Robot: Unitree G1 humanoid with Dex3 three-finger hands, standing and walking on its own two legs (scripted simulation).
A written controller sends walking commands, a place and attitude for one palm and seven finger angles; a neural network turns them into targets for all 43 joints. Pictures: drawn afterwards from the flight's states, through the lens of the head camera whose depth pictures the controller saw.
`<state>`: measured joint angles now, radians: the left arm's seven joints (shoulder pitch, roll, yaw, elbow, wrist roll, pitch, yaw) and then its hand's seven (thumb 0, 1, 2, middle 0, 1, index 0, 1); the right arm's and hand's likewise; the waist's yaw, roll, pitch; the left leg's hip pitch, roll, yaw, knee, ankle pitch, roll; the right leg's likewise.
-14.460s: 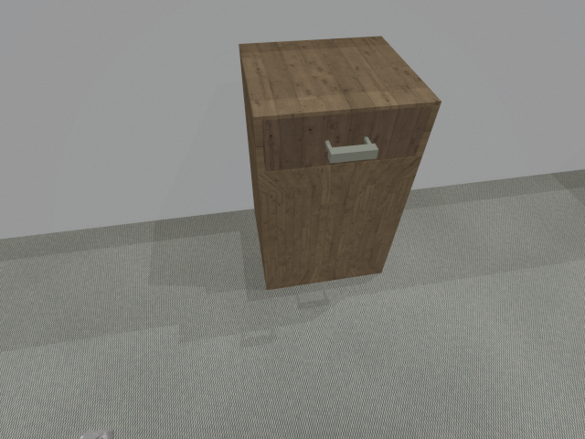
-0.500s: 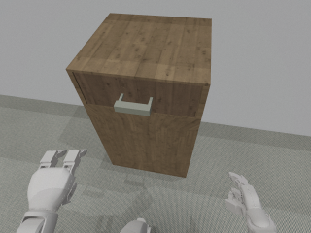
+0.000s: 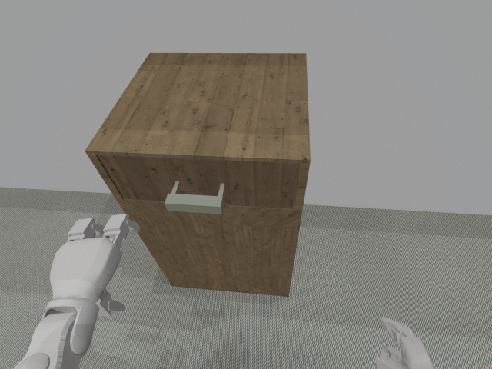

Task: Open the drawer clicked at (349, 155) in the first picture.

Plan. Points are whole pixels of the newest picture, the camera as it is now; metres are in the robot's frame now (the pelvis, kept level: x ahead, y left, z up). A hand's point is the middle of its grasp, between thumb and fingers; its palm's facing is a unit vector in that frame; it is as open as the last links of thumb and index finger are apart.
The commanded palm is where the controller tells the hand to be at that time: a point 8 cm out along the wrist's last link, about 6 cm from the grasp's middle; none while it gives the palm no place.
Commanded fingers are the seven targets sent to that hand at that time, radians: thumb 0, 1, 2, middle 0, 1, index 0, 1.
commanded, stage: raise the hand with hooked fingers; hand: left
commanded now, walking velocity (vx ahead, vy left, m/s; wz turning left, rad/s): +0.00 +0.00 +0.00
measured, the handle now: (197, 195) +0.48 +0.17 -0.05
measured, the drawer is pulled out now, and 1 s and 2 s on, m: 0.00 0.00 0.00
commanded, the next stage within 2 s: move the hooked fingers above the handle in 0.78 s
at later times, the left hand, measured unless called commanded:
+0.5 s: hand (103, 228) +0.29 +0.25 +0.10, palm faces +0.00 -0.09 -1.00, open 13.8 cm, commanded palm +0.27 +0.25 +0.15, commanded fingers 0.00 -0.50 0.30 -0.30 -1.20 -0.30 -1.20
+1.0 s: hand (107, 236) +0.29 +0.24 +0.09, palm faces -0.01 -0.10 -0.99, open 13.8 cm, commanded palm +0.27 +0.24 +0.14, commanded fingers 0.00 -0.50 0.30 -0.30 -1.20 -0.30 -1.20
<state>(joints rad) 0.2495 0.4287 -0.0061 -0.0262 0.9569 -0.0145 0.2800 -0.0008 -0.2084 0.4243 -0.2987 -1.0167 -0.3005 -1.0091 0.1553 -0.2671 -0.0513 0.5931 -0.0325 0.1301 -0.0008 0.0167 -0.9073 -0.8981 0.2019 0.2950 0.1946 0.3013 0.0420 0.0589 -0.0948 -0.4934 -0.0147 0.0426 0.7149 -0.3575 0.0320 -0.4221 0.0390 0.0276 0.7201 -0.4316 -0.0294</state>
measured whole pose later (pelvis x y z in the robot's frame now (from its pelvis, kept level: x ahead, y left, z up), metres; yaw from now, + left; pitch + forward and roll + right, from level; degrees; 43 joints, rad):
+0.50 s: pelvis -0.01 +0.00 +0.02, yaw +1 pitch +3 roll +0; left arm -0.08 0.50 -0.04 0.11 0.91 -0.03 0.05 0.00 -0.49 0.30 -0.32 -1.20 -0.32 -1.19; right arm 0.14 -0.23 0.00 0.60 0.01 0.16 -0.01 0.01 -0.91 -0.90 0.20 0.30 0.20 0.30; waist 0.05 0.07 -0.05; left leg -0.34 -0.03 0.03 0.53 -0.25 0.04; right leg -0.26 0.03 0.02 0.53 -0.33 -0.02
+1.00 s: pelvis -0.02 +0.01 +0.02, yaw +1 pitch +3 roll +0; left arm -0.08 0.48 -0.07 0.14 0.92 -0.03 0.08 0.00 -0.49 0.30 -0.32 -1.20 -0.32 -1.20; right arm 0.15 -0.24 -0.02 0.61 0.02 0.15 -0.01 0.02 -0.91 -0.90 0.20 0.30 0.19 0.30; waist 0.05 0.07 -0.05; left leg -0.35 -0.03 0.03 0.53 -0.24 0.04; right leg -0.28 0.02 0.02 0.54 -0.32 -0.02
